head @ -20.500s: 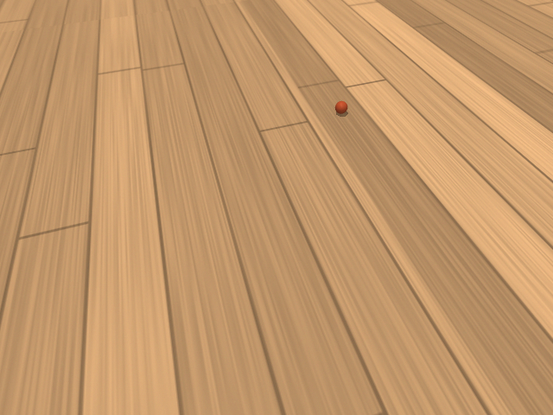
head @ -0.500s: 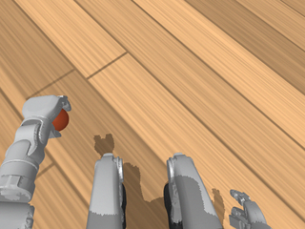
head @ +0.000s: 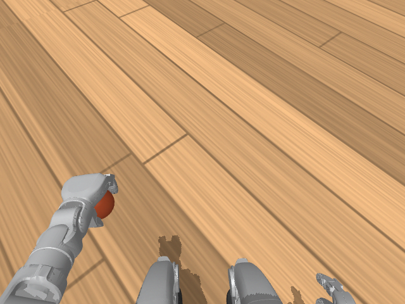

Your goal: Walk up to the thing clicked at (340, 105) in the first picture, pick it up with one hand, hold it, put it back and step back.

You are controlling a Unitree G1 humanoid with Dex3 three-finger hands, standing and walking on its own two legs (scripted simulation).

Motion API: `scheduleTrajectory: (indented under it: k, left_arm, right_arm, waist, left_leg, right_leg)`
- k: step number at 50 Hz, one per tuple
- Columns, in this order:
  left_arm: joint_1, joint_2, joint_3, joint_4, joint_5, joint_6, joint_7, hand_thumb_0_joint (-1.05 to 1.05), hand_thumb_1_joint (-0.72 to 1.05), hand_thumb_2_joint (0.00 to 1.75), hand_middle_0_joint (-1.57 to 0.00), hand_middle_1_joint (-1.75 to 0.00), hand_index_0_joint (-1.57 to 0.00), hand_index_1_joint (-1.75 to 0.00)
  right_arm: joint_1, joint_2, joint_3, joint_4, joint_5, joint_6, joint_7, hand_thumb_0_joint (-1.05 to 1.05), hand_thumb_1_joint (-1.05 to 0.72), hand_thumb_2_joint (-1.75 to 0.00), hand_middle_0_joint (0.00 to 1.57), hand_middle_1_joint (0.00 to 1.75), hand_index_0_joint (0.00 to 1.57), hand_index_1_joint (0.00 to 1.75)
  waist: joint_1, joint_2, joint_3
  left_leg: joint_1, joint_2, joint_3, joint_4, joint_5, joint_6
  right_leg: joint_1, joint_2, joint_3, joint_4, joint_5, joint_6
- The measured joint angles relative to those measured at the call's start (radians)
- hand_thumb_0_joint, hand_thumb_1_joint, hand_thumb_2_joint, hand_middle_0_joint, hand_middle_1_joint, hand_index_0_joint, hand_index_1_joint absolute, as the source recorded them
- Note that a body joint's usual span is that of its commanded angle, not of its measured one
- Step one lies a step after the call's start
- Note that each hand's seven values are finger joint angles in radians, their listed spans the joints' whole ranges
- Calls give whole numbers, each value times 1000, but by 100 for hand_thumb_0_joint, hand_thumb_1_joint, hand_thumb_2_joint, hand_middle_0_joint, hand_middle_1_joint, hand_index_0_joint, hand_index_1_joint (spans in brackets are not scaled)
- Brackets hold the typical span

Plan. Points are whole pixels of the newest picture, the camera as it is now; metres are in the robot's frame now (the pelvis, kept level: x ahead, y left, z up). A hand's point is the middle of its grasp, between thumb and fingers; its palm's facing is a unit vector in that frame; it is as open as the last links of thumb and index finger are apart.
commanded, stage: lift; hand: left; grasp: from above
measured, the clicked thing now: (97, 203) +0.35 +0.25 -0.10
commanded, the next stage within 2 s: hold in 0.40 s
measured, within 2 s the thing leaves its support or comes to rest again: neither
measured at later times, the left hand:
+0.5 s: hand (94, 181) +0.36 +0.22 -0.01, palm faces -0.45 -0.09 -0.89, open 9.4 cm
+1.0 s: hand (88, 170) +0.36 +0.22 +0.04, palm faces -0.45 -0.06 -0.89, open 9.4 cm
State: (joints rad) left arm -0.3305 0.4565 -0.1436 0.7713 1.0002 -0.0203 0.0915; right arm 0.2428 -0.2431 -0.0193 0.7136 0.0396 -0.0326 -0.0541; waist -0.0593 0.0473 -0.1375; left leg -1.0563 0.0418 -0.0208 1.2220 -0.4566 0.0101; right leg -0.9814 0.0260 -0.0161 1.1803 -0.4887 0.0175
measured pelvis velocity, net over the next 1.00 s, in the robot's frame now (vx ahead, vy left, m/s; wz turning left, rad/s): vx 0.06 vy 0.00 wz -0.01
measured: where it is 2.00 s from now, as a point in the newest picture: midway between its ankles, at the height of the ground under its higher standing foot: outside the picture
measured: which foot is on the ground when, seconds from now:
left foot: down 0.00-1.00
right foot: down 0.00-1.00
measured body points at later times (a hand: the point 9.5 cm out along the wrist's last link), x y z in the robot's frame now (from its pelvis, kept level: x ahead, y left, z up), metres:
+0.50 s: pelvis +0.04 +0.00 +0.07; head +0.10 -0.01 +0.52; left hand +0.38 +0.23 +0.05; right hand +0.13 -0.27 -0.06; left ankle +0.07 +0.11 -0.63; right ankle +0.05 -0.13 -0.63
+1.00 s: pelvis +0.06 +0.00 +0.09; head +0.08 -0.02 +0.54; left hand +0.38 +0.22 +0.09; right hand +0.17 -0.27 -0.03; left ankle +0.07 +0.11 -0.63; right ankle +0.05 -0.13 -0.63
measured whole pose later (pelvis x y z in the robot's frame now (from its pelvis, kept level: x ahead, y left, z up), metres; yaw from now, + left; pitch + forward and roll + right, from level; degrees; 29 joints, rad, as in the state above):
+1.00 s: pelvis +0.06 +0.00 +0.09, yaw +0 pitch +6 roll -1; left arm -0.27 0.39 -0.20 0.72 1.00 0.02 0.03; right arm 0.25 -0.26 -0.05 0.70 0.05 0.02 -0.04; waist -0.02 0.05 -0.06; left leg -0.45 0.02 0.04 0.66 -0.31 0.01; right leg -0.40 0.01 0.03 0.64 -0.33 0.01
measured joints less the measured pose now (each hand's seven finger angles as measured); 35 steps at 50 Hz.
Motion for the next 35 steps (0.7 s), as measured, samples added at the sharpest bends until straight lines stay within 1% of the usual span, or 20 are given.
scheduleTrajectory:
  k: [4, 10, 19, 23, 29, 35]
  left_arm:
    - [-1, -23, -12, 20, 7, 9, 26, 0, 6, 53, -63, -68, -69, -66]
    - [-7, -46, -15, 44, 0, 34, 46, 0, 6, 54, -63, -68, -69, -66]
    - [8, -63, -30, 34, -21, 56, 34, 0, 5, 53, -65, -67, -71, -64]
    - [17, -70, -36, 27, -20, 57, 31, 0, 5, 53, -65, -66, -71, -64]
    - [23, -77, -42, 19, -9, 59, 27, 0, 5, 53, -65, -66, -72, -63]
    - [25, -73, -47, 12, -2, 54, 1, 0, 5, 52, -65, -66, -72, -63]
  right_arm:
    - [7, -2, -4, 11, 0, -4, 1, 0, -91, -90, 20, 30, 20, 30]
    - [15, 1, -7, 18, -1, -1, 4, 0, -91, -90, 20, 30, 20, 30]
    - [26, 1, -15, 17, 0, 7, 7, 0, -91, -90, 20, 30, 20, 30]
    - [24, -2, -18, 19, 0, 12, 6, 1, -91, -90, 20, 30, 20, 30]
    - [17, -6, -24, 21, 2, 21, 7, 0, -91, -90, 20, 30, 20, 30]
    - [10, -11, -30, 17, 5, 30, 10, 0, -91, -90, 20, 30, 20, 30]
  waist:
    - [1, -1, 14]
    - [2, -5, 34]
    - [10, -3, 57]
    - [13, -3, 62]
    - [19, -6, 65]
    - [23, -7, 64]
  left_leg:
    - [86, 0, 12, -79, 19, 1]
    - [204, -2, 29, -195, 49, 1]
    - [343, -7, 39, -334, 85, -1]
    - [394, -9, 40, -382, 96, -2]
    - [460, -12, 43, -442, 110, -3]
    - [515, -14, 47, -490, 122, -4]
  right_leg:
    - [81, -1, 10, -78, 23, 2]
    - [190, -4, 26, -188, 55, 2]
    - [325, -9, 34, -322, 91, 1]
    - [375, -11, 35, -371, 103, 0]
    - [439, -14, 37, -429, 116, -1]
    - [492, -16, 41, -475, 128, -2]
